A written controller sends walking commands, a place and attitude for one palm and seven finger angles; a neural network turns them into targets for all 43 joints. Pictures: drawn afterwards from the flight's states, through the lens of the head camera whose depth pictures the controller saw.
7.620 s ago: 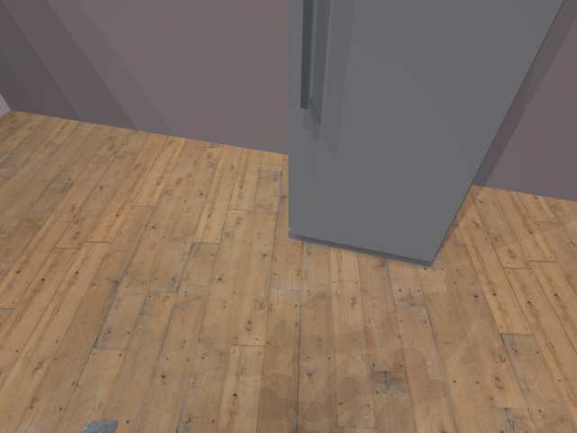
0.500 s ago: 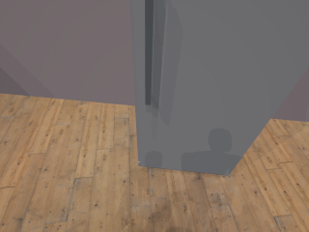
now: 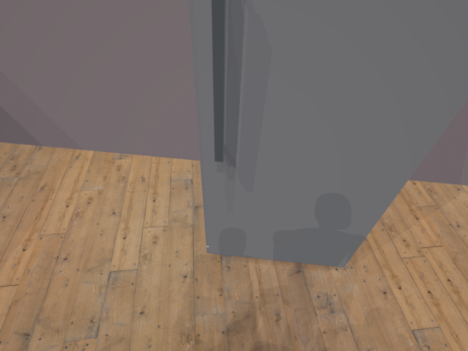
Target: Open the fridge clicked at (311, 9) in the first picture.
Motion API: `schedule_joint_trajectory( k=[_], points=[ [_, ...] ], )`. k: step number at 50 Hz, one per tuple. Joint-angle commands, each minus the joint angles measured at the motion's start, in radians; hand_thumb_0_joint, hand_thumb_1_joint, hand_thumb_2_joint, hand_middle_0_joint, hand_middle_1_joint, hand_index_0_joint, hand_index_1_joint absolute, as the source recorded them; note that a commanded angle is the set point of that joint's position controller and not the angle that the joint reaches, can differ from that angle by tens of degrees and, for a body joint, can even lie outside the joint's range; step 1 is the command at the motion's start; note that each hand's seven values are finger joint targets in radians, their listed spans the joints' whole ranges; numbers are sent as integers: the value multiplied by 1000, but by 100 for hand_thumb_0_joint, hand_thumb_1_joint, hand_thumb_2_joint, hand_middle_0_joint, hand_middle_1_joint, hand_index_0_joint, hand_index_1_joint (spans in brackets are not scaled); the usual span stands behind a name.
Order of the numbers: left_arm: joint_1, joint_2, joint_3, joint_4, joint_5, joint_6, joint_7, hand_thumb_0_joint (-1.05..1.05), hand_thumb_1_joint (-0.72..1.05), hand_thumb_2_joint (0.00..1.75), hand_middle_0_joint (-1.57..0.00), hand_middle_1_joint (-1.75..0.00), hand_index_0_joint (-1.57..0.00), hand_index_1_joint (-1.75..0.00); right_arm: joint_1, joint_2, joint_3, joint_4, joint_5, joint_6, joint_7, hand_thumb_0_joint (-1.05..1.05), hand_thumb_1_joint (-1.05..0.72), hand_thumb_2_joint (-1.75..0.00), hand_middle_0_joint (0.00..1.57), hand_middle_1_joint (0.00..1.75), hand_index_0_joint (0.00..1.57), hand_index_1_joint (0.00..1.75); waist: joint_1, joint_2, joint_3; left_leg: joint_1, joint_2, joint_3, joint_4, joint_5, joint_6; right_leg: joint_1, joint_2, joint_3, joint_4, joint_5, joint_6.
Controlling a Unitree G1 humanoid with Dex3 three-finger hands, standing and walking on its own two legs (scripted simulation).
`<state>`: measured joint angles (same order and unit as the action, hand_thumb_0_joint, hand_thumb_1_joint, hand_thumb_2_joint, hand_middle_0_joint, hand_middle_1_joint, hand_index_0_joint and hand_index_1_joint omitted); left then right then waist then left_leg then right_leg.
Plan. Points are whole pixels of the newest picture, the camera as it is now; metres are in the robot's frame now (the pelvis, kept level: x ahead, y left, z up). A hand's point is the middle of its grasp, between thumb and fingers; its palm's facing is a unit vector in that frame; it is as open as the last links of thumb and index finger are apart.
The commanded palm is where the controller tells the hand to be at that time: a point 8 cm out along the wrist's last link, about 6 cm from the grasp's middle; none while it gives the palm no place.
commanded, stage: look again from close up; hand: left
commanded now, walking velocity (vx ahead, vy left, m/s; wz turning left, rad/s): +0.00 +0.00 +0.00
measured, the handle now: (220, 72) +0.60 +0.07 +0.19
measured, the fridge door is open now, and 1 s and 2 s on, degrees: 0 0 0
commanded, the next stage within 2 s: shuffle to correct the standing spot in 0.74 s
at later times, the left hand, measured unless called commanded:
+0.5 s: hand out of the picture -0.02 +0.15 -0.18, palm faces +0.05 -0.99 -0.14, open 7.4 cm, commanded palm none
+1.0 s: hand out of the picture -0.01 +0.15 -0.18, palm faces +0.05 -0.99 -0.15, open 7.4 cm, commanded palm none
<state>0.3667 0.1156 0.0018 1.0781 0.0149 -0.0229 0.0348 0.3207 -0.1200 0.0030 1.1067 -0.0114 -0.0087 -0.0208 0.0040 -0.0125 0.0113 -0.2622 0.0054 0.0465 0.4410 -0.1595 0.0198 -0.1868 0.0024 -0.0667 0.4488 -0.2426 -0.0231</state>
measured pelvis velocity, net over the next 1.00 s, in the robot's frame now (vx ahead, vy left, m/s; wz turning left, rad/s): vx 0.02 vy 0.00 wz -0.01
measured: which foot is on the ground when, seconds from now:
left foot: down 0.00-1.00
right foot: down 0.00-1.00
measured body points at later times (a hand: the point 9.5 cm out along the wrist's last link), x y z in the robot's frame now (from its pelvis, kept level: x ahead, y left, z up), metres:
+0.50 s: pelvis +0.01 +0.00 +0.00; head +0.01 +0.01 +0.45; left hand -0.02 +0.21 -0.16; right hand +0.00 -0.21 -0.16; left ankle +0.05 +0.11 -0.74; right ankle +0.00 -0.10 -0.74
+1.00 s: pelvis +0.02 +0.00 +0.00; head +0.02 +0.01 +0.45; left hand -0.01 +0.21 -0.16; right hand +0.01 -0.21 -0.16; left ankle +0.05 +0.11 -0.74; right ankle +0.00 -0.10 -0.74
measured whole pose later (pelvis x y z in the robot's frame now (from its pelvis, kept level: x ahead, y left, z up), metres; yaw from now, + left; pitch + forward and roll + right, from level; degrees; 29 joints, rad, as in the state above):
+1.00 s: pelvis +0.02 +0.00 +0.00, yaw +0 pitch -1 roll +0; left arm 0.37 0.12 0.01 1.10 0.02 -0.01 0.03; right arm 0.32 -0.12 0.00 1.12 -0.02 -0.01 -0.02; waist 0.01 -0.02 0.00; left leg -0.24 0.00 0.06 0.45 -0.20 0.02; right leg -0.17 -0.01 -0.06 0.47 -0.29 -0.02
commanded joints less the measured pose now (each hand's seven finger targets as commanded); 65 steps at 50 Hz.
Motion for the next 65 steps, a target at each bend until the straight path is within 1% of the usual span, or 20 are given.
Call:
schedule_joint_trajectory(
  k=[1,14,20,28,29,34,37,42,44,48,51,54,56,58,59,60,61,62,63,65],
  points=[
    [88,81,16,-22,2,-6,6,0,90,90,-20,-30,-20,-30,58,-81,-14,-29,-3,-17,-8,0,-90,-90,20,30,20,30,1,8,82,-21,81,-105,-95,-54,4,-58,-112,118,-126,-29,-27],
    [91,87,14,-21,2,-6,4,0,90,90,-20,-30,-20,-30,52,-83,-14,-24,-3,-15,-9,0,-90,-90,20,30,20,30,2,-8,85,-4,82,-99,-88,-53,2,-67,-112,120,-140,-48,-26],
    [87,87,15,-19,1,-6,4,0,90,90,-20,-30,-20,-30,53,-89,-15,-21,-2,-21,-11,0,-90,-90,20,30,20,30,2,24,58,1,90,-107,-95,-29,5,-37,-108,112,-122,-3,-24],
    [89,83,15,-10,2,-4,3,0,90,90,-20,-30,-20,-30,42,-91,-16,-20,-3,-20,-11,0,-90,-90,20,30,20,30,7,22,88,-14,91,-116,-121,-86,8,-45,-108,106,-124,-22,-22],
    [88,85,16,-9,4,-5,4,0,90,90,-20,-30,-20,-30,48,-90,-15,-20,-2,-20,-11,0,-90,-90,20,30,20,30,5,3,79,-8,92,-115,-112,-53,8,-34,-106,104,-122,-2,-22],
    [80,89,15,-10,2,-7,5,0,90,90,-20,-30,-20,-30,49,-96,-14,-17,-2,-24,-12,0,-90,-90,20,30,20,30,5,-1,54,18,95,-112,-102,6,10,-20,-109,101,-115,27,-20],
    [78,88,15,-5,1,-5,4,0,90,90,-20,-30,-20,-30,41,-98,-14,-15,-2,-24,-12,0,-90,-90,20,30,20,30,5,18,67,15,93,-114,-112,-20,10,-30,-109,101,-117,10,-20],
    [76,90,16,-4,2,-5,4,0,90,90,-20,-30,-20,-30,41,-97,-13,-15,-3,-23,-12,0,-90,-90,20,30,20,30,4,9,77,13,92,-113,-113,-23,9,-32,-109,104,-122,10,-20],
    [94,68,12,8,2,-2,3,0,90,90,-20,-30,-20,-30,56,-74,-9,-2,-6,-19,-13,0,-90,-90,20,30,20,30,3,3,62,26,94,-111,-112,-91,7,-31,-104,95,-120,-42,-17],
    [97,67,22,5,10,9,-8,0,90,90,-20,-30,-20,-30,61,-97,-23,-6,-13,-9,-11,0,-90,-90,20,30,20,30,2,24,113,-31,117,-153,-155,-345,25,-94,-78,78,-77,-217,-22],
    [118,59,26,3,15,8,-14,0,90,90,-20,-30,-20,-30,63,-105,-33,-13,-13,-11,-10,0,-90,-90,20,30,20,30,6,67,129,-69,147,-191,-188,-420,49,-96,-62,55,-27,-209,-23],
    [141,55,28,7,16,4,-19,0,90,90,-20,-30,-20,-30,65,-110,-40,-22,-11,-14,-11,0,-90,-90,20,30,20,30,15,73,138,-90,166,-212,-193,-435,67,-88,-52,42,7,-179,-25],
    [157,49,31,9,16,-1,-20,0,90,90,-20,-30,-20,-30,67,-104,-42,-26,-11,-20,-12,0,-90,-90,20,30,20,30,17,63,128,-85,161,-191,-157,-384,69,-77,-63,52,-4,-159,-29],
    [177,55,33,17,14,-6,-19,0,90,90,-20,-30,-20,-30,60,-84,-41,-32,-9,-22,-12,0,-90,-90,20,30,20,30,20,10,128,-97,129,-138,-77,-307,56,-57,-88,102,-54,-164,-42],
    [191,65,37,23,13,-10,-17,0,90,90,-20,-30,-20,-30,52,-65,-37,-38,-7,-25,-12,0,-90,-90,20,30,20,30,26,-50,129,-119,100,-89,-7,-228,44,-22,-109,144,-92,-148,-55],
    [209,81,43,29,11,-12,-14,0,90,90,-20,-30,-20,-30,43,-45,-33,-45,-7,-29,-11,0,-90,-90,20,30,20,30,33,-122,120,-172,62,-19,92,-166,27,40,-152,197,-134,-133,-76],
    [240,102,51,38,11,-13,-9,0,90,90,-20,-30,-20,-30,19,-28,-29,-56,-8,-32,-8,0,-90,-90,20,30,20,30,42,-214,109,-238,25,39,203,-165,12,104,-208,271,-172,-53,-107],
    [267,102,54,44,12,-14,-6,0,90,90,-20,-30,-20,-30,-30,-31,-30,-76,-13,-32,-5,0,-90,-90,20,30,20,30,61,-229,138,-314,23,57,312,-266,6,134,-255,311,-189,87,-139],
    [287,95,53,52,16,-20,-4,0,90,90,-20,-30,-20,-30,-63,-32,-35,-90,-14,-32,-2,0,-90,-90,20,30,20,30,67,-199,134,-372,34,48,410,-319,6,176,-281,321,-178,259,-167],
    [298,84,50,59,20,-24,4,0,90,90,-20,-30,-20,-30,-94,-26,-37,-96,-11,-34,1,0,-90,-90,20,30,20,30,64,-102,123,-416,60,46,490,-337,7,225,-295,286,-138,434,-205]
  ],
)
